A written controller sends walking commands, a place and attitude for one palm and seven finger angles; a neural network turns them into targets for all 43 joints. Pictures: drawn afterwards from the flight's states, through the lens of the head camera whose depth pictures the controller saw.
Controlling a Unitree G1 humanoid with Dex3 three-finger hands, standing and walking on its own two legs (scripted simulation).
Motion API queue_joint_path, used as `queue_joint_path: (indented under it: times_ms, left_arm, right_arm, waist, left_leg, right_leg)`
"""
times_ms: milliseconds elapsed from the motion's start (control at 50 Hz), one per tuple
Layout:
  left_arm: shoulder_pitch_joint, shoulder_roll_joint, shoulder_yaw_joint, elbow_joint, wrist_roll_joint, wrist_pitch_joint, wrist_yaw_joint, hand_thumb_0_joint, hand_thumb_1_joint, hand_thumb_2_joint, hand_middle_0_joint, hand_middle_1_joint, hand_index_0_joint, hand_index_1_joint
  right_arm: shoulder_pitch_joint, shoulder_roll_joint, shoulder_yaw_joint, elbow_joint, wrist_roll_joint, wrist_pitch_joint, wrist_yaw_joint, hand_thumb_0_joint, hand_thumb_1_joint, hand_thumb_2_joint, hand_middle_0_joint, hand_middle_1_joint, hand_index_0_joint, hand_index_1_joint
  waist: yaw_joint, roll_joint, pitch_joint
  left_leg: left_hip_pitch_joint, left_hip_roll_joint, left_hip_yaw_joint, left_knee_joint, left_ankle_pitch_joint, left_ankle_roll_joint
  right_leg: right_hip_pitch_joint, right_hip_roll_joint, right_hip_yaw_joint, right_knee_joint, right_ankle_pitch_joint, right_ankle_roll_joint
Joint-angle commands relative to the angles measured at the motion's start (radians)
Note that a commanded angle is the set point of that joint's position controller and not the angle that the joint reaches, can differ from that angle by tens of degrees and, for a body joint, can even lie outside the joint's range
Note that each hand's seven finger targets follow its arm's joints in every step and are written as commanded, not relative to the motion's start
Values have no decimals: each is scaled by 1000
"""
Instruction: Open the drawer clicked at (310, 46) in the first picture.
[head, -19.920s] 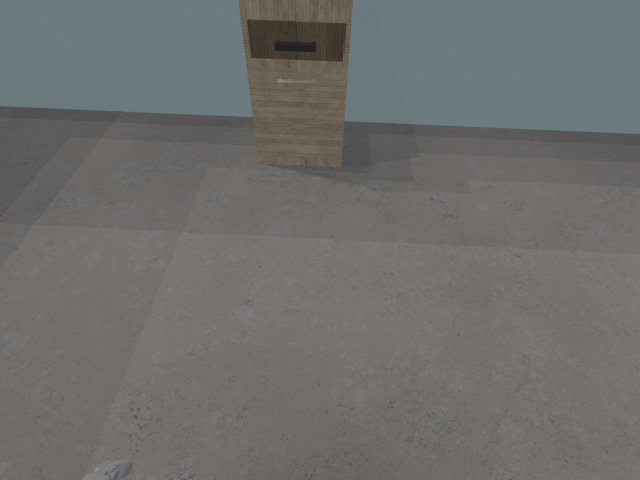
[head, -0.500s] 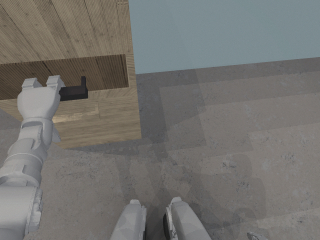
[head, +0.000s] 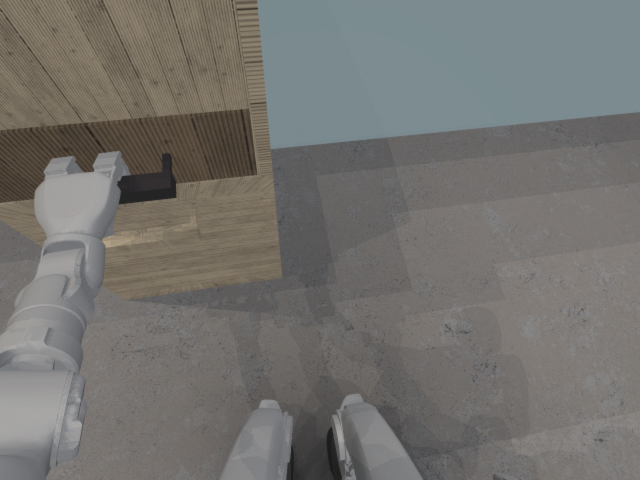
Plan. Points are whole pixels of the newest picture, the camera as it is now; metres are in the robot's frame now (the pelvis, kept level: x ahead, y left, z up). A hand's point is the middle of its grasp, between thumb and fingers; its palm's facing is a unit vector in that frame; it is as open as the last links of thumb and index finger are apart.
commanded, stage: close the thumb around the handle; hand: left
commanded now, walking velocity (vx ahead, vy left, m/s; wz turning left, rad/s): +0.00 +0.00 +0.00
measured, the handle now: (110, 178) +0.50 +0.28 -0.03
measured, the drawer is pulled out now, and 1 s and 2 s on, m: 0.00 0.07 0.19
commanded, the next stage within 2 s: pull the drawer open in 0.12 s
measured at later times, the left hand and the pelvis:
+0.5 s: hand (101, 228) +0.44 +0.29 -0.05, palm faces -0.06 -0.05 -1.00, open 6.2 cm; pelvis +0.01 +0.01 +0.01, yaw -1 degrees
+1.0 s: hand (99, 275) +0.37 +0.28 -0.05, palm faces -0.05 -0.07 -1.00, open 6.3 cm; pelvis +0.03 +0.02 +0.03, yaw -2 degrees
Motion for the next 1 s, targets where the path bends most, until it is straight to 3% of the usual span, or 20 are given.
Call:
queue_joint_path:
  times_ms: [0,100,120,200,240,260,320,380,500,520,600,680,780,840,860,980]
  left_arm:
    - [-303,271,67,-148,-11,5,44,0,900,900,-400,-1350,-400,-1350]
    - [-321,275,64,-140,-16,18,42,0,900,900,-400,-1350,-400,-1350]
    - [-323,303,82,-150,-12,18,43,0,900,900,-400,-1350,-400,-1350]
    - [-294,276,69,-143,-19,19,35,0,900,900,-400,-1350,-400,-1350]
    - [-251,261,69,-145,-26,18,32,0,900,900,-400,-1350,-400,-1350]
    - [-241,269,79,-164,-27,12,29,0,900,900,-400,-1350,-400,-1350]
    - [-165,218,60,-192,-31,6,29,0,900,900,-400,-1350,-400,-1350]
    - [-97,203,65,-206,-37,1,27,0,900,900,-400,-1350,-400,-1350]
    - [49,175,82,-277,-46,-2,39,0,900,900,-400,-1350,-400,-1350]
    - [66,156,72,-280,-44,1,42,0,900,900,-400,-1350,-400,-1350]
    - [152,135,83,-354,-50,7,60,0,900,900,-400,-1350,-400,-1350]
    - [263,112,93,-410,-52,26,75,0,900,900,-400,-1350,-400,-1350]
    - [328,92,89,-481,-46,48,92,0,900,900,-400,-1350,-400,-1350]
    - [380,56,75,-493,-46,65,102,0,900,900,-400,-1350,-400,-1350]
    - [366,71,84,-531,-47,64,104,0,900,900,-400,-1350,-400,-1350]
    - [479,25,64,-565,-40,86,116,0,900,900,-400,-1350,-400,-1350]
  right_arm:
    - [145,-185,-58,-44,-7,-13,-9,0,-900,-900,200,300,200,300]
    - [145,-185,-55,-41,-6,-13,-11,0,-900,-900,200,300,200,300]
    - [148,-188,-54,-43,-6,-12,-13,0,-900,-900,200,300,200,300]
    - [143,-184,-53,-46,-5,-10,-10,0,-900,-900,200,300,200,300]
    - [138,-182,-53,-54,-3,-10,-9,0,-900,-900,200,300,200,300]
    - [132,-180,-53,-60,-2,-9,-9,0,-900,-900,200,300,200,300]
    - [125,-174,-59,-69,-1,-6,-3,0,-900,-900,200,300,200,300]
    - [117,-172,-60,-76,3,-1,-3,0,-900,-900,200,300,200,300]
    - [106,-168,-66,-86,2,4,3,0,-900,-900,200,300,200,300]
    - [103,-165,-68,-87,4,5,3,0,-900,-900,200,300,200,300]
    - [93,-163,-74,-96,1,8,8,0,-900,-900,200,300,200,300]
    - [79,-158,-77,-108,2,14,13,0,-900,-900,200,300,200,300]
    - [53,-154,-78,-120,0,17,16,0,-900,-900,200,300,200,300]
    - [36,-149,-79,-129,1,15,18,0,-900,-900,200,300,200,300]
    - [26,-151,-77,-133,0,14,18,0,-900,-900,200,300,200,300]
    - [-2,-143,-78,-154,3,13,20,0,-900,-900,200,300,200,300]
  waist:
    - [-7,74,-493]
    - [-13,82,-487]
    - [-7,67,-501]
    - [2,92,-501]
    - [11,73,-494]
    - [20,79,-502]
    - [38,117,-517]
    - [44,66,-509]
    - [77,61,-500]
    - [66,30,-487]
    - [85,44,-476]
    - [95,20,-480]
    - [100,46,-451]
    - [104,31,-422]
    - [109,61,-438]
    - [113,34,-419]
  left_leg:
    - [400,80,-38,-144,438,-34]
    - [400,79,-35,-146,426,-32]
    - [402,80,-41,-149,436,-34]
    - [415,78,-37,-152,443,-37]
    - [401,77,-31,-158,420,-30]
    - [418,78,-36,-167,436,-35]
    - [471,83,-36,-174,480,-44]
    - [464,87,-39,-181,481,-40]
    - [487,86,-30,-196,552,-42]
    - [478,88,-28,-197,550,-38]
    - [511,93,-34,-207,617,-45]
    - [539,97,-39,-213,695,-49]
    - [561,99,-35,-224,710,-54]
    - [551,97,-32,-230,677,-52]
    - [562,97,-33,-232,700,-53]
    - [578,101,-44,-242,692,-60]
  right_leg:
    - [255,-62,-18,-107,279,-23]
    - [251,-62,-20,-114,266,-22]
    - [261,-63,-21,-110,274,-21]
    - [263,-62,-22,-111,275,-24]
    - [284,-61,-18,-119,268,-24]
    - [291,-62,-19,-117,276,-27]
    - [282,-59,-23,-119,290,-29]
    - [309,-58,-19,-123,305,-26]
    - [366,-58,-9,-127,377,-30]
    - [371,-58,-6,-134,386,-27]
    - [392,-60,-4,-134,426,-29]
    - [422,-63,7,-138,487,-24]
    - [430,-66,6,-147,494,-25]
    - [439,-65,0,-156,478,-28]
    - [446,-69,4,-154,493,-31]
    - [449,-71,0,-158,476,-26]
